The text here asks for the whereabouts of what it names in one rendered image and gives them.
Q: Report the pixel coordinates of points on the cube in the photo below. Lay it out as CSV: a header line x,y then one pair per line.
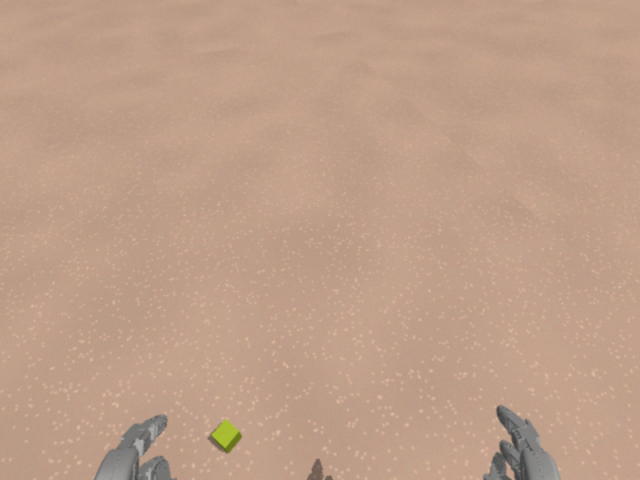
x,y
227,436

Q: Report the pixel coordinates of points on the left robot hand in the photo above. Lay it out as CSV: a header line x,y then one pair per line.
x,y
122,463

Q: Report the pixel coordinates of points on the right robot hand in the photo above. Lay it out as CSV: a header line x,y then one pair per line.
x,y
527,459

